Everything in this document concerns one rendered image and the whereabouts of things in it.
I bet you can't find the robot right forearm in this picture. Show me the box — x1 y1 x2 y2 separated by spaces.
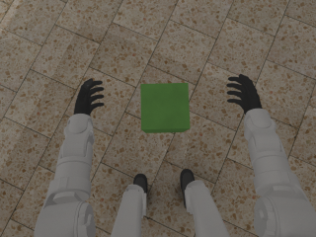
244 108 316 213

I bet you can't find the robot left shin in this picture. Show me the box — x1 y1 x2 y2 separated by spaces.
122 184 144 196

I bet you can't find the robot left upper arm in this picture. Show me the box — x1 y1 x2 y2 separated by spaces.
35 200 96 237

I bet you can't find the left robot foot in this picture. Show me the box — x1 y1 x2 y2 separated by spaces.
133 173 148 194

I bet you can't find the right robot hand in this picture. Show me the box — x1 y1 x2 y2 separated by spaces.
226 74 262 114

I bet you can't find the robot left forearm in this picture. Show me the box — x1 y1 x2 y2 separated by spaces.
34 114 95 237

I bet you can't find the robot right upper arm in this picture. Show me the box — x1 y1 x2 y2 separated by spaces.
253 196 316 237

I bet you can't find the carton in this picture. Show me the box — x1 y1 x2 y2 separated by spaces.
140 83 191 133

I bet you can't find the left robot hand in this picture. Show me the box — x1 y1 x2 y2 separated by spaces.
73 78 105 116

